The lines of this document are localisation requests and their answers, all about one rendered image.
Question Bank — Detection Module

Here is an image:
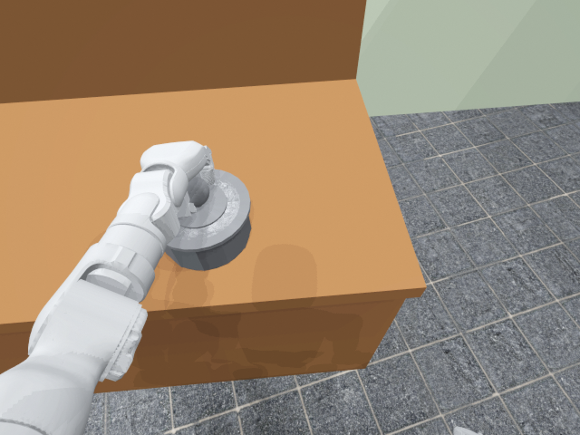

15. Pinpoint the left robot hand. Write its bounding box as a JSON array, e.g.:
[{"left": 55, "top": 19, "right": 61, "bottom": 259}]
[{"left": 140, "top": 140, "right": 216, "bottom": 218}]

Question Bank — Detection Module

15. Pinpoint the left robot forearm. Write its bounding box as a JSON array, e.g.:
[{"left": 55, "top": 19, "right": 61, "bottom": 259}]
[{"left": 28, "top": 159, "right": 189, "bottom": 355}]

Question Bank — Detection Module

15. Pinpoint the table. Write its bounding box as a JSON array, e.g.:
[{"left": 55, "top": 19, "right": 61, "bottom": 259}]
[{"left": 0, "top": 0, "right": 427, "bottom": 393}]

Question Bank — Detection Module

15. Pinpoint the knob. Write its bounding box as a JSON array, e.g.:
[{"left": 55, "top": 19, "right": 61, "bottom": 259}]
[{"left": 187, "top": 176, "right": 209, "bottom": 207}]

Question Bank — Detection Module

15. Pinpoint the lid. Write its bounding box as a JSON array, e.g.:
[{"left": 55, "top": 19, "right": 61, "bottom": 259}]
[{"left": 167, "top": 169, "right": 251, "bottom": 252}]

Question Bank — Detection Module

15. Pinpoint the left robot upper arm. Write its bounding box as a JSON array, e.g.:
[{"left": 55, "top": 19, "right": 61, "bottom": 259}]
[{"left": 0, "top": 279, "right": 148, "bottom": 435}]

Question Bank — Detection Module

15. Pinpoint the pot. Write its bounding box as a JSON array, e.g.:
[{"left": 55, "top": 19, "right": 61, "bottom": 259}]
[{"left": 165, "top": 216, "right": 251, "bottom": 271}]

